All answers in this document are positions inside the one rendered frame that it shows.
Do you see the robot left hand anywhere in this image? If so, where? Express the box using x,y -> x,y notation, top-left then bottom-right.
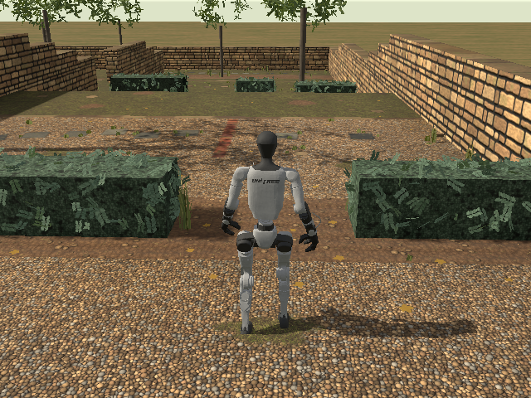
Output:
222,221 -> 241,235

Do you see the robot left forearm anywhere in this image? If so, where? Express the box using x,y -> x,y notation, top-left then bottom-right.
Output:
222,198 -> 235,225

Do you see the robot right hand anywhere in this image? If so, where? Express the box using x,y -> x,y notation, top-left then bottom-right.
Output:
299,233 -> 319,252

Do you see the right robot thigh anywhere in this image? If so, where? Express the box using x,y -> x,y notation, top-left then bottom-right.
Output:
276,231 -> 293,281

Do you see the robot right forearm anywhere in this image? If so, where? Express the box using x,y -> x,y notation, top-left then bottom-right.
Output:
299,201 -> 317,236

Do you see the robot left shin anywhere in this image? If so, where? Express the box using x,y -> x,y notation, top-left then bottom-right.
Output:
240,275 -> 252,331

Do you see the robot left upper arm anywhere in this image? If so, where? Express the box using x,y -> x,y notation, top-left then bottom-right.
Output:
226,167 -> 249,211

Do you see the robot right upper arm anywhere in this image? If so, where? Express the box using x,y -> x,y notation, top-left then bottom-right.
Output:
284,167 -> 307,214

